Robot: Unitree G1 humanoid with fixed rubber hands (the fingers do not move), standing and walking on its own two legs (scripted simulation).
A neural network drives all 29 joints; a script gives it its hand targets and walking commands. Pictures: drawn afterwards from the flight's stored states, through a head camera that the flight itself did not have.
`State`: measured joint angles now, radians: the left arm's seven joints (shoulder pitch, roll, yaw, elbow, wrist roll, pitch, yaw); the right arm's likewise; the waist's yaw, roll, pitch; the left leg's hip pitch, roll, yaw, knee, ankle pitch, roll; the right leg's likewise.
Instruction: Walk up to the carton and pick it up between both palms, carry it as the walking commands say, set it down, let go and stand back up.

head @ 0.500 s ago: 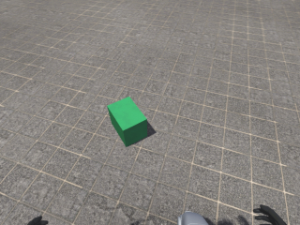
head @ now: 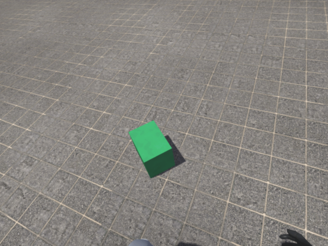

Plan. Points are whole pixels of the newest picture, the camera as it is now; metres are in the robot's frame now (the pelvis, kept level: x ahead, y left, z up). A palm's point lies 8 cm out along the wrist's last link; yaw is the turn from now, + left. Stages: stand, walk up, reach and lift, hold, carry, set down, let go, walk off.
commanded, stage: walk up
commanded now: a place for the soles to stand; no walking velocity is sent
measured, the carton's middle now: (152, 148) +0.81 +0.17 -0.67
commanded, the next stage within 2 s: none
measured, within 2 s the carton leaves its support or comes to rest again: neither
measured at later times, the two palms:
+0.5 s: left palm out of the picture +0.13 +0.42 -0.09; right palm (260, 208) +0.22 -0.22 -0.09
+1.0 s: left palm (22, 241) +0.17 +0.38 -0.05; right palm (254, 166) +0.35 -0.25 -0.11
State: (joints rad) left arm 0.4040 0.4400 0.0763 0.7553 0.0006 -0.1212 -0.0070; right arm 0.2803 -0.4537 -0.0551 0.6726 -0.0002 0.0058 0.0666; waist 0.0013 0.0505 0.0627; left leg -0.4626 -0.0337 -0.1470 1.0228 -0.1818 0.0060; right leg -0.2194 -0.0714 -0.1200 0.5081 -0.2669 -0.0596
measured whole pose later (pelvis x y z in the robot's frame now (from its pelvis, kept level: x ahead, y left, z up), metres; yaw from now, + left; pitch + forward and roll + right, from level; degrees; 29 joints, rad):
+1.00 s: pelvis +0.20 +0.04 +0.00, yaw +8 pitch -2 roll +3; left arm 0.45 0.43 0.08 0.74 0.00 -0.11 0.00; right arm 0.28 -0.45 -0.05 0.67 0.00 -0.01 0.06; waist 0.02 0.05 0.05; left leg -0.48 0.01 -0.07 0.99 -0.25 0.02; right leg -0.21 -0.06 -0.10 0.52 -0.29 -0.05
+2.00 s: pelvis +0.27 +0.11 -0.02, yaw +7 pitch +0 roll +1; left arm 0.23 0.43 0.03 0.78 0.00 -0.06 0.00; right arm 0.28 -0.42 -0.05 0.68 0.00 -0.03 0.02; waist 0.02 0.02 0.03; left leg -0.33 0.02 -0.01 0.66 -0.33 -0.02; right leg -0.32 -0.07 -0.07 0.69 -0.36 -0.01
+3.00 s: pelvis +0.36 -0.08 -0.01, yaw +16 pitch -2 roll +4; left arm 0.42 0.42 0.12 0.69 0.02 0.01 -0.06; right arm 0.40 -0.48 -0.05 0.73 0.00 -0.05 -0.07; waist 0.06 -0.04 0.08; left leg -0.51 -0.05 -0.07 1.18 -0.27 0.00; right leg -0.28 -0.03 -0.09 0.63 -0.33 -0.03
